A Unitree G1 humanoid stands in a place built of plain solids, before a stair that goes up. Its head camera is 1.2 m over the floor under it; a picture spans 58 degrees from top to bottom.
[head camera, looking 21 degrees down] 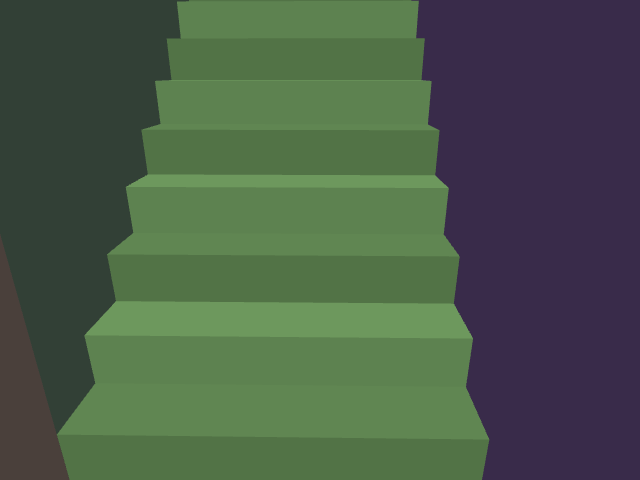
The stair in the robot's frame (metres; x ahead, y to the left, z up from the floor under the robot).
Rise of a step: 0.20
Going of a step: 0.23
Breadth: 1.28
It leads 1 degrees to the right of straight ahead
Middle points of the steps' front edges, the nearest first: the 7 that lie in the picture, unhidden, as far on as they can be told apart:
0.99 0.14 0.20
1.22 0.14 0.39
1.45 0.14 0.59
1.68 0.13 0.78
1.91 0.13 0.98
2.14 0.13 1.17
2.37 0.12 1.37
